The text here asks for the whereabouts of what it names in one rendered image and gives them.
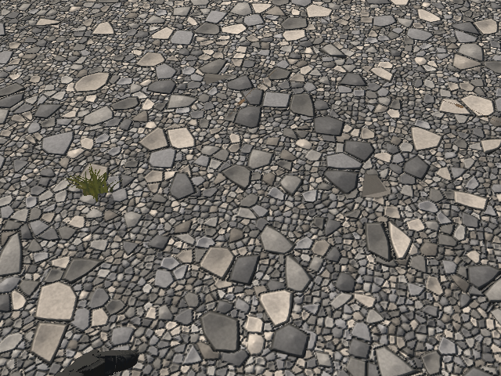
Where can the robot left hand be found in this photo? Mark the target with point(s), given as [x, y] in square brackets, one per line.
[96, 363]

